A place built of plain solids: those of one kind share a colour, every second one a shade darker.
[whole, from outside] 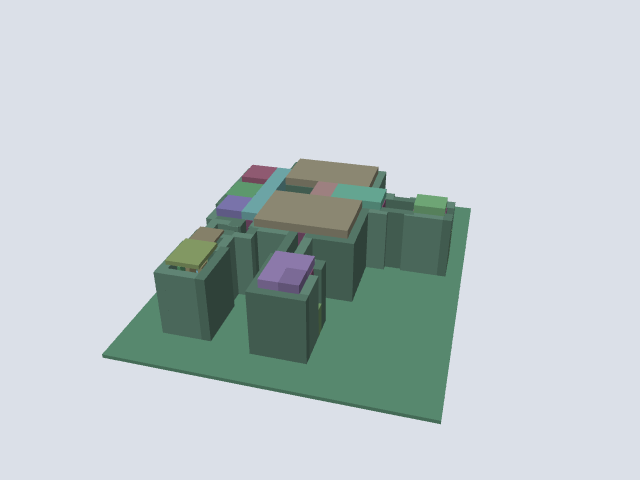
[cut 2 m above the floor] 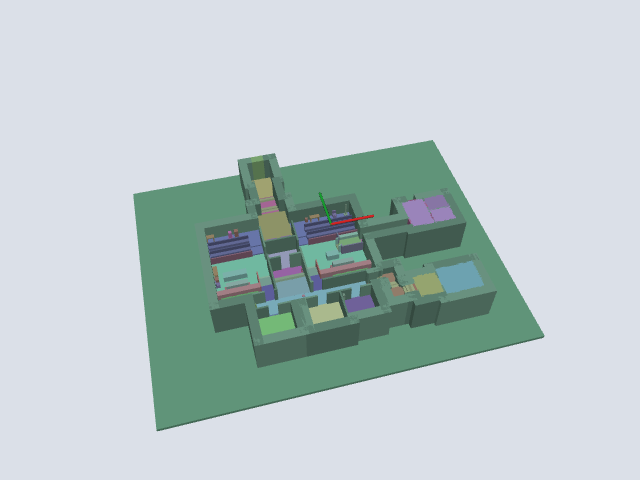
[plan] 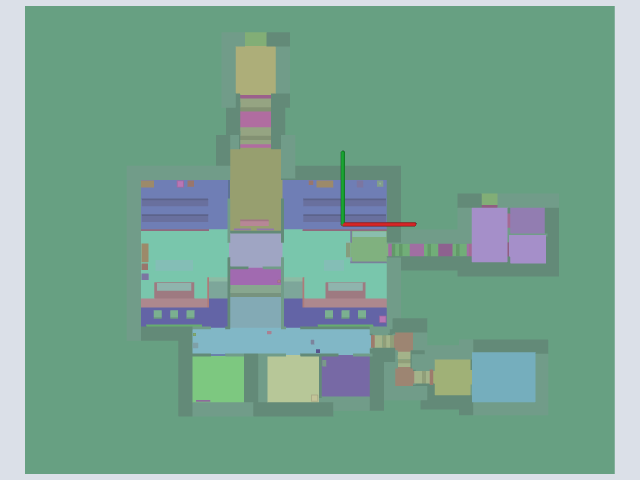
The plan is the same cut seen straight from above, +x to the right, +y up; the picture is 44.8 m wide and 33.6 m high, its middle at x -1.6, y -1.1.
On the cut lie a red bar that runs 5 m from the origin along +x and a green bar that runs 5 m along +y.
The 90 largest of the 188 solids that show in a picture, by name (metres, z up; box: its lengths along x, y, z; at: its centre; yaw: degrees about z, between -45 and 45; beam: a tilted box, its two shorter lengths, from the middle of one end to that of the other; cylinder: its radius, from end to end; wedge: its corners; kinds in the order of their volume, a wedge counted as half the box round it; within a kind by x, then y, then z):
{
 "wall_1": {"box": [1.0, 12.25, 7.89], "at": [-14.63, -2.02, 2.11]},
 "wall_2": {"box": [4.51, 1.0, 7.89], "at": [-12.87, -7.65, 2.11]},
 "wall_3": {"box": [7.25, 1.0, 7.89], "at": [-11.5, 3.6, 2.11]},
 "wall_4": {"box": [1.0, 6.3, 7.89], "at": [-11.03, -10.3, 2.11]},
 "wall_5": {"box": [5.6, 1.0, 7.89], "at": [-8.72, -12.95, 2.11]},
 "wall_6": {"box": [1.0, 3.05, 7.89], "at": [-8.38, 4.73, 2.11]},
 "wall_7": {"box": [1.61, 1.0, 7.89], "at": [-8.07, 5.75, 2.11]},
 "wall_8": {"box": [1.0, 5.3, 7.89], "at": [-8.0, 10.8, 2.11]},
 "wall_9": {"box": [1.22, 1.0, 7.89], "at": [-7.89, 8.65, 2.11]},
 "wall_10": {"box": [1.0, 3.9, 7.89], "at": [-7.68, 7.2, 2.11]},
 "wall_11": {"box": [1.65, 1.0, 7.89], "at": [-7.68, 12.95, 2.11]},
 "wall_12": {"box": [1.0, 4.4, 7.89], "at": [-6.42, -11.25, 2.11]},
 "wall_13": {"box": [1.49, 1.0, 7.89], "at": [-6.1, -9.55, 2.11]},
 "wall_14": {"box": [1.0, 4.4, 7.89], "at": [-5.78, -11.25, 2.11]},
 "wall_15": {"box": [1.0, 3.9, 7.89], "at": [-4.52, 7.2, 2.11]},
 "wall_16": {"box": [1.65, 1.0, 7.89], "at": [-4.52, 12.95, 2.11]},
 "wall_17": {"box": [1.22, 1.0, 7.89], "at": [-4.31, 8.65, 2.11]},
 "wall_18": {"box": [1.0, 5.3, 7.89], "at": [-4.2, 10.8, 2.11]},
 "wall_19": {"box": [1.0, 3.05, 7.89], "at": [-3.82, 4.73, 2.11]},
 "wall_20": {"box": [5.6, 1.0, 7.89], "at": [-3.48, -12.95, 2.11]},
 "wall_21": {"box": [1.0, 1.31, 7.89], "at": [-1.17, -12.8, 2.11]},
 "wall_22": {"box": [8.4, 1.0, 7.89], "at": [-0.12, 3.6, 2.11]},
 "wall_23": {"box": [4.55, 1.0, 7.89], "at": [0.6, -12.55, 2.11]},
 "wall_24": {"box": [1.0, 4.32, 7.89], "at": [2.38, -10.89, 2.11]},
 "wall_25": {"box": [1.8, 1.0, 7.89], "at": [2.77, -9.14, 2.11]},
 "wall_26": {"box": [1.0, 3.23, 7.89], "at": [3.17, -10.71, 2.11]},
 "wall_27": {"box": [1.09, 1.0, 7.89], "at": [3.22, -9.59, 2.11]},
 "wall_28": {"box": [1.0, 1.28, 7.89], "at": [3.35, -9.46, 2.11]},
 "wall_29": {"box": [1.0, 5.03, 7.89], "at": [3.58, -4.84, 2.11]},
 "wall_30": {"box": [1.0, 5.38, 7.89], "at": [3.58, 1.41, 2.11]},
 "wall_31": {"box": [3.23, 1.0, 7.89], "at": [4.29, -11.83, 2.11]},
 "wall_32": {"box": [2.43, 1.0, 7.89], "at": [4.69, -7.08, 2.11]},
 "wall_33": {"box": [1.0, 1.28, 7.89], "at": [5.23, -9.46, 2.11]},
 "wall_34": {"box": [1.0, 1.09, 7.89], "at": [5.41, -11.78, 2.11]},
 "wall_35": {"box": [1.0, 3.23, 7.89], "at": [5.41, -8.2, 2.11]},
 "wall_36": {"box": [1.53, 1.0, 7.89], "at": [5.67, -11.65, 2.11]},
 "wall_37": {"box": [1.53, 1.0, 7.89], "at": [5.67, -9.77, 2.11]},
 "wall_38": {"box": [1.0, 1.72, 7.89], "at": [5.93, -12.1, 2.11]},
 "wall_39": {"box": [1.0, 1.72, 7.89], "at": [5.93, -9.32, 2.11]},
 "wall_40": {"box": [5.95, 1.0, 7.89], "at": [6.05, -2.73, 2.11]},
 "wall_41": {"box": [5.95, 1.0, 7.89], "at": [6.05, -0.87, 2.11]},
 "wall_42": {"box": [3.7, 1.0, 7.89], "at": [7.29, -12.46, 2.11]},
 "wall_43": {"box": [3.7, 1.0, 7.89], "at": [7.29, -8.96, 2.11]},
 "wall_44": {"box": [1.0, 1.32, 7.89], "at": [8.52, -2.99, 2.11]},
 "wall_45": {"box": [1.0, 3.43, 7.89], "at": [8.52, 0.44, 2.11]},
 "wall_46": {"box": [1.0, 1.32, 7.89], "at": [8.63, -12.7, 2.11]},
 "wall_47": {"box": [1.0, 1.32, 7.89], "at": [8.63, -8.72, 2.11]},
 "wall_48": {"box": [1.7, 1.0, 7.89], "at": [8.87, 1.65, 2.11]},
 "wall_49": {"box": [6.25, 1.0, 7.89], "at": [11.26, -12.86, 2.11]},
 "wall_50": {"box": [6.25, 1.0, 7.89], "at": [11.26, -8.56, 2.11]},
 "wall_51": {"box": [7.1, 1.0, 7.89], "at": [11.57, -3.15, 2.11]},
 "wall_52": {"box": [4.3, 1.0, 7.89], "at": [12.98, 1.65, 2.11]},
 "wall_53": {"box": [1.0, 5.3, 7.89], "at": [13.89, -10.71, 2.11]},
 "wall_54": {"box": [1.0, 5.8, 7.89], "at": [14.63, -0.75, 2.11]},
 "ground_under_all_1": {"box": [41.28, 32.77, 0.4], "at": [-1.61, -1.1, -1.49]},
 "floor_court_well_1": {"box": [6.25, 10.45, 2.61], "at": [-11.1, -2.02, -0.53]},
 "floor_court_well_2": {"box": [7.4, 10.45, 2.61], "at": [-0.53, -2.02, -0.53]},
 "step_court_tier_1": {"box": [6.25, 3.55, 2.77], "at": [-11.1, 1.42, -0.45]},
 "step_court_tier_2": {"box": [6.25, 2.45, 2.92], "at": [-11.1, 1.98, -0.38]},
 "step_court_tier_3": {"box": [7.4, 3.55, 2.77], "at": [-0.53, 1.42, -0.45]},
 "step_court_tier_4": {"box": [7.4, 2.45, 2.92], "at": [-0.53, 1.98, -0.38]},
 "ceil_court_1": {"box": [6.25, 10.45, 1.38], "at": [-11.1, -2.02, 6.31]},
 "ceil_court_2": {"box": [7.4, 10.45, 1.38], "at": [-0.53, -2.02, 6.31]},
 "ceil_holding_1": {"box": [2.7, 4.0, 4.99], "at": [10.28, -0.75, 4.51]},
 "ceil_holding_2": {"box": [2.6, 2.0, 4.99], "at": [12.93, -1.75, 4.51]},
 "ceil_holding_3": {"box": [2.6, 2.0, 4.99], "at": [12.93, 0.25, 4.51]},
 "floor_court_magistrates_1": {"box": [6.25, 2.05, 3.08], "at": [-11.1, -6.22, -0.3]},
 "floor_court_magistrates_2": {"box": [7.4, 2.05, 3.08], "at": [-0.53, -6.22, -0.3]},
 "floor_library_1": {"box": [4.45, 3.5, 5.12], "at": [11.26, -10.71, 0.72]},
 "floor_staff_passage_1": {"box": [12.6, 1.9, 3.08], "at": [-4.33, -8.2, -0.3]},
 "floor_hall_1": {"box": [3.75, 5.9, 2.92], "at": [-6.1, 2.4, -0.38]},
 "ceil_staff_passage_1": {"box": [12.6, 1.9, 2.51], "at": [-4.33, -8.2, 5.75]},
 "ceil_hall_1": {"box": [3.75, 5.9, 2.42], "at": [-6.1, 2.4, 5.79]},
 "floor_judge_1": {"box": [3.8, 3.4, 3.08], "at": [-8.72, -10.85, -0.3]},
 "floor_retiring_1": {"box": [3.8, 3.4, 3.08], "at": [-3.48, -10.85, -0.3]},
 "ceil_porch_1": {"box": [3.0, 3.5, 3.7], "at": [-6.1, 10.8, 5.15]},
 "floor_library_lobby_1": {"box": [2.7, 2.7, 5.29], "at": [7.68, -10.71, 0.81]},
 "floor_advocates_1": {"box": [3.55, 3.0, 3.08], "at": [0.2, -10.65, -0.3]},
 "ceil_judge_1": {"box": [3.8, 3.4, 2.51], "at": [-8.72, -10.85, 5.75]},
 "ceil_retiring_1": {"box": [3.8, 3.4, 2.51], "at": [-3.48, -10.85, 5.75]},
 "ceil_clerk_1": {"box": [3.75, 2.5, 2.98], "at": [-6.1, -1.8, 5.51]},
 "ceil_advocates_1": {"box": [3.55, 3.0, 2.51], "at": [0.2, -10.65, 5.75]},
 "floor_side_high_1": {"box": [3.75, 2.16, 3.08], "at": [-6.1, -6.17, -0.3]},
 "floor_clerk_1": {"box": [3.75, 2.5, 2.61], "at": [-6.1, -1.8, -0.53]},
 "floor_porch_1": {"box": [3.0, 3.5, 1.84], "at": [-6.1, 10.8, -0.92]},
 "floor_court_clerk_1": {"box": [2.8, 1.15, 2.77], "at": [-11.81, -4.63, -0.45]},
 "floor_court_clerk_2": {"box": [2.8, 1.15, 2.77], "at": [0.18, -4.63, -0.45]},
 "floor_court_dock_1": {"box": [2.65, 2.25, 2.91], "at": [1.85, -1.59, -0.38]},
 "floor_side_low_1": {"box": [3.75, 1.2, 2.61], "at": [-6.1, -3.65, -0.53]},
 "floor_back_stair_1": {"box": [1.43, 1.43, 4.61], "at": [4.29, -10.71, 0.47]}
}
